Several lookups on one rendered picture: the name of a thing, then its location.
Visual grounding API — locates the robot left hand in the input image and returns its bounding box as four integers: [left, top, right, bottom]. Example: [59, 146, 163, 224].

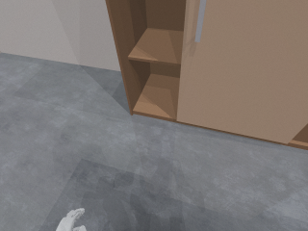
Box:
[56, 208, 87, 231]

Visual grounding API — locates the handle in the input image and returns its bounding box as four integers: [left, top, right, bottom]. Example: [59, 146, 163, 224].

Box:
[194, 0, 207, 42]

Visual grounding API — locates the wardrobe door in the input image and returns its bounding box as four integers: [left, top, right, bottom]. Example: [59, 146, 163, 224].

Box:
[293, 123, 308, 142]
[176, 0, 308, 144]

